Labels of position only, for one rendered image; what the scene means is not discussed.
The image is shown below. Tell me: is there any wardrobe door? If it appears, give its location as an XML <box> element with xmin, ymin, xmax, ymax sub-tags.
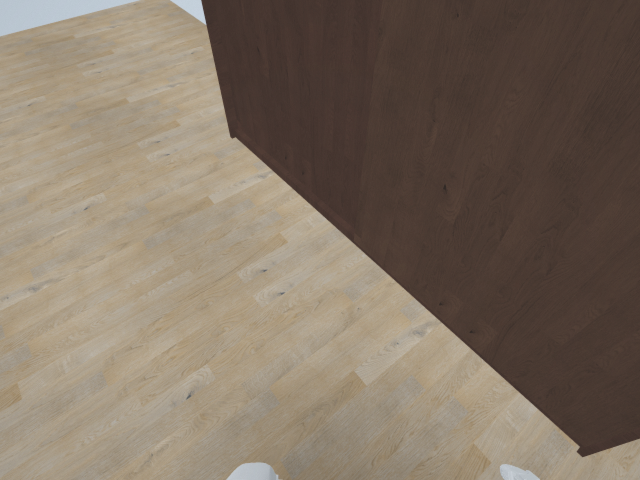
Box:
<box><xmin>354</xmin><ymin>0</ymin><xmax>640</xmax><ymax>447</ymax></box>
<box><xmin>214</xmin><ymin>0</ymin><xmax>382</xmax><ymax>229</ymax></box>

